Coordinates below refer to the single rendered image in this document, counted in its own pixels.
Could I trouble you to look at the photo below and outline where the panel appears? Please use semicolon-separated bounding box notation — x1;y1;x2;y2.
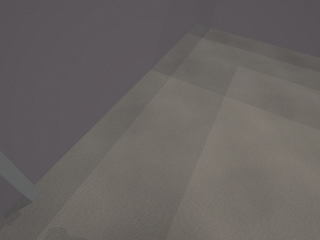
0;151;41;202

